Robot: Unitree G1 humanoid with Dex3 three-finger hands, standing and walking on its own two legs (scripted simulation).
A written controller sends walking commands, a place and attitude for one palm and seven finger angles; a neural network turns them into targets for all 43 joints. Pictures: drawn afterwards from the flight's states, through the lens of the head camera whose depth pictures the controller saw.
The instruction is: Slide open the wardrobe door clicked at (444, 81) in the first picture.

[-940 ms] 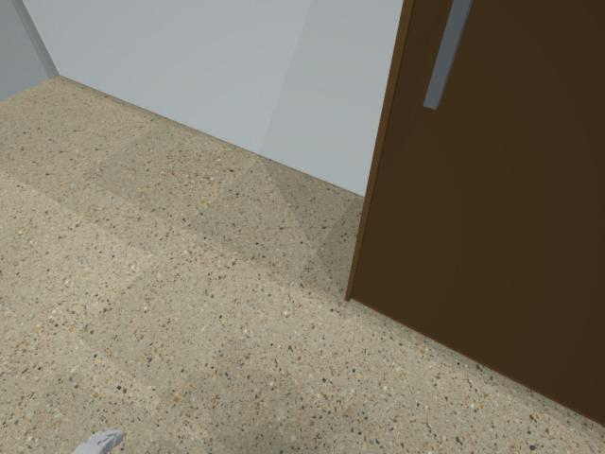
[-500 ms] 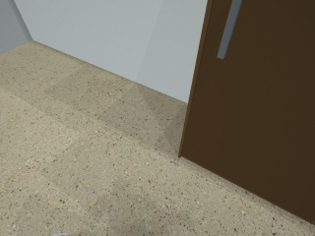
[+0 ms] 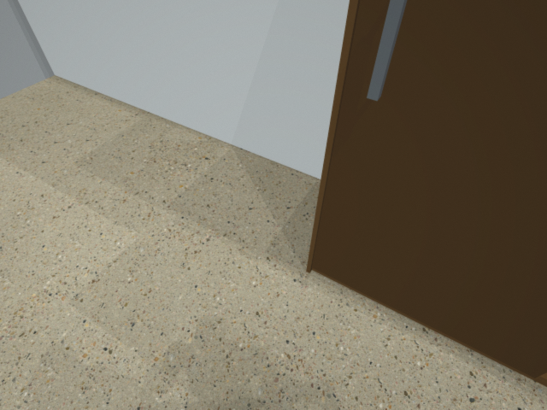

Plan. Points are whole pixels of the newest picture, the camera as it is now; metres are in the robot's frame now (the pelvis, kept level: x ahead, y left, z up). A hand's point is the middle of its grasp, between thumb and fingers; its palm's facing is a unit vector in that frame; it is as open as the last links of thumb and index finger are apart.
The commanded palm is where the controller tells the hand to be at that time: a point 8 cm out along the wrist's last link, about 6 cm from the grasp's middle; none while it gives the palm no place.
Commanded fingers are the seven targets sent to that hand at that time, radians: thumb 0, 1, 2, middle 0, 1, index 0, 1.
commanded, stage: look at it before walking up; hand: left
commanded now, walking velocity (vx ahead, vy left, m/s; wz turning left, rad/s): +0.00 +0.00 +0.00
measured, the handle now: (391, 35) +0.73 -0.19 +0.23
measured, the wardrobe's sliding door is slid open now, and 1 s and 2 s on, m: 0.00 0.00 0.00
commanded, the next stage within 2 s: turn to face it in 0.50 s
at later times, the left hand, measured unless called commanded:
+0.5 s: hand out of the picture +0.08 +0.25 -0.15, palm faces -0.03 -0.94 -0.33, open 7.4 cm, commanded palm none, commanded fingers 0.00 0.90 0.90 -0.20 -0.30 -0.20 -0.30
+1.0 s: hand out of the picture +0.08 +0.19 -0.18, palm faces -0.15 -0.95 -0.27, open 7.4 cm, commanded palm none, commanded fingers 0.00 0.90 0.90 -0.20 -0.30 -0.20 -0.30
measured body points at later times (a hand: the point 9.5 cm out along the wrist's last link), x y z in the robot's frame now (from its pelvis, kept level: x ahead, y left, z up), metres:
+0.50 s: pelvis +0.00 +0.00 +0.00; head +0.01 +0.00 +0.45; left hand +0.08 +0.30 -0.13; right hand +0.08 -0.29 -0.13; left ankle +0.00 +0.13 -0.74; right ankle +0.01 -0.11 -0.75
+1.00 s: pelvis -0.01 -0.02 -0.02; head +0.03 -0.04 +0.43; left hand +0.09 +0.23 -0.16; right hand +0.03 -0.28 -0.17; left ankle +0.01 +0.13 -0.75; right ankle -0.01 -0.10 -0.73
